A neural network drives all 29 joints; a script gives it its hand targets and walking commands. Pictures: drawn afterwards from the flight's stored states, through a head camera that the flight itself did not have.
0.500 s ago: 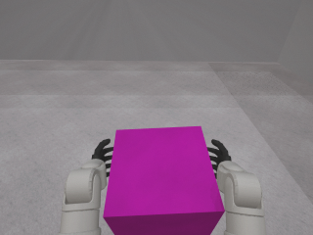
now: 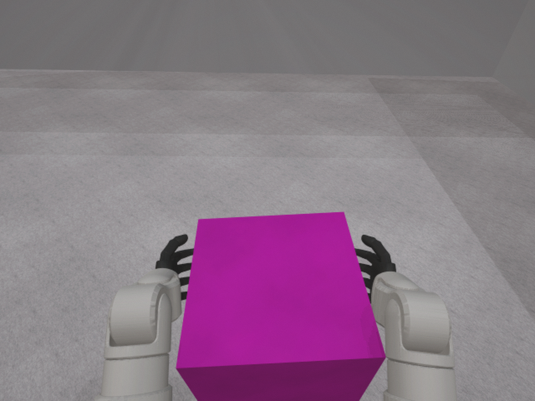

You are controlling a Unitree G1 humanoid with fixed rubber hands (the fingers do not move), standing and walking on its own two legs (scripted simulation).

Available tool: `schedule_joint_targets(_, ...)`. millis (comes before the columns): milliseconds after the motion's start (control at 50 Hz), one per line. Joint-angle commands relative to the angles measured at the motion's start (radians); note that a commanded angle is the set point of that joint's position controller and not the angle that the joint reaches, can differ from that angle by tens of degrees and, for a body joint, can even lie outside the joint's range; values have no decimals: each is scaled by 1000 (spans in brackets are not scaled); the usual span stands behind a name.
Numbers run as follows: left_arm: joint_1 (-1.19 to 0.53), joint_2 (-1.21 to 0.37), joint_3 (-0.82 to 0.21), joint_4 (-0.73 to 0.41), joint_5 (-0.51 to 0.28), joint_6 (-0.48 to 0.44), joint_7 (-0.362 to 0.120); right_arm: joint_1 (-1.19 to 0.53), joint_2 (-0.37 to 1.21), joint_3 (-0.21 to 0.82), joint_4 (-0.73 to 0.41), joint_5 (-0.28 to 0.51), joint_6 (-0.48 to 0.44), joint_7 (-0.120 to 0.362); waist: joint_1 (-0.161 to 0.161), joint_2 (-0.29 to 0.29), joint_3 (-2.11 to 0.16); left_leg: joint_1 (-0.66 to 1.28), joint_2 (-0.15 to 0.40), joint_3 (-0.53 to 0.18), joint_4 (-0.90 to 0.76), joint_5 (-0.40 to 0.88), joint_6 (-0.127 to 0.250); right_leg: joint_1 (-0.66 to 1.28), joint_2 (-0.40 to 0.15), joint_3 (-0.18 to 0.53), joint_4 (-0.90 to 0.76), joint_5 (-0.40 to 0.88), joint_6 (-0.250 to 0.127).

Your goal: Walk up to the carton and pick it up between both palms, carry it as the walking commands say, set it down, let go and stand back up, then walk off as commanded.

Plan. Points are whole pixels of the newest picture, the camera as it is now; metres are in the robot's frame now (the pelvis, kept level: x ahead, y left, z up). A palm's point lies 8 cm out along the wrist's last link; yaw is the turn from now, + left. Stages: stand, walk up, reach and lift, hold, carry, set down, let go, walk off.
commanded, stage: carry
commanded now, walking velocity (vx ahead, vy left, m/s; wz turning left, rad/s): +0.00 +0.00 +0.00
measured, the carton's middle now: (276, 321) +0.25 +0.00 +0.03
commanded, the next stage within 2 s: hold in 1.94 s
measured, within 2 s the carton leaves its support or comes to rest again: neither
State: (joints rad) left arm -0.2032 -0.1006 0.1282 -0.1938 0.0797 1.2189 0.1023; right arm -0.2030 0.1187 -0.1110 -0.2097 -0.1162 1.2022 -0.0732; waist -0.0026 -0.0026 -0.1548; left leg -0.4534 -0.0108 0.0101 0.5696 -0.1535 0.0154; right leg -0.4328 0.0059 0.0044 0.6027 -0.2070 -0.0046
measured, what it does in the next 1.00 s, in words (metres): stands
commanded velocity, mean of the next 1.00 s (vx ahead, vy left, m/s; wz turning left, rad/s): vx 0.00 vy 0.00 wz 0.00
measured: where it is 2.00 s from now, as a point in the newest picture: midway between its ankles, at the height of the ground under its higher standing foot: outside the picture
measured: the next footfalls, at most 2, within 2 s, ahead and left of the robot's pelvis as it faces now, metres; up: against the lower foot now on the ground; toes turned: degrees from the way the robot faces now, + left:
none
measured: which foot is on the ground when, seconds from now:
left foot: down 0.00-1.00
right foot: down 0.00-1.00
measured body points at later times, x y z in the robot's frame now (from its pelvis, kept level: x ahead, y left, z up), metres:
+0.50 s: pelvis +0.02 +0.00 +0.00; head -0.02 -0.01 +0.45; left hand +0.29 +0.15 +0.09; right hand +0.29 -0.15 +0.09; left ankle +0.09 +0.11 -0.72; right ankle +0.06 -0.12 -0.72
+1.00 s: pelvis +0.04 -0.01 +0.00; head +0.01 -0.01 +0.45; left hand +0.31 +0.15 +0.07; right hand +0.31 -0.16 +0.07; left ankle +0.09 +0.11 -0.72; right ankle +0.06 -0.12 -0.72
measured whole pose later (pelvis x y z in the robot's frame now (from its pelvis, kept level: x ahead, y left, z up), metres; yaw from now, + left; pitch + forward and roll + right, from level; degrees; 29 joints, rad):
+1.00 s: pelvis +0.04 -0.01 +0.00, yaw +0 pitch +2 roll +0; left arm -0.15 -0.13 0.14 -0.19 0.12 1.12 0.08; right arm -0.13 0.13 -0.10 -0.20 -0.14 1.08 -0.05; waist -0.01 0.00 -0.12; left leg -0.39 0.01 0.02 0.58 -0.22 0.00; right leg -0.37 0.00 -0.03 0.61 -0.28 -0.01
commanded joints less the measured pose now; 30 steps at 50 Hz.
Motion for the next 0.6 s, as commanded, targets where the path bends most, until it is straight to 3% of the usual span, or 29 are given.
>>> schedule_joint_targets(0, -565, -957, -711, -147, -372, 0, -273, -467, 938, 655, -79, 385, 17, 238, 0, 23, -209, 89, 111, -111, -168, -265, 43, 63, -80, 67, -139, -180, -50)
schedule_joint_targets(260, -507, -937, -714, -172, -366, -5, -273, -410, 919, 668, -105, 371, 12, 234, -2, -3, -194, 133, 112, -86, -126, -152, 35, 56, -115, 83, -162, -135, -50)
schedule_joint_targets(580, -485, -921, -692, -148, -332, -38, -273, -384, 907, 645, -72, 344, -22, 238, -4, 4, -172, 140, 124, -86, -114, -105, 28, 75, -124, 74, -145, -77, -51)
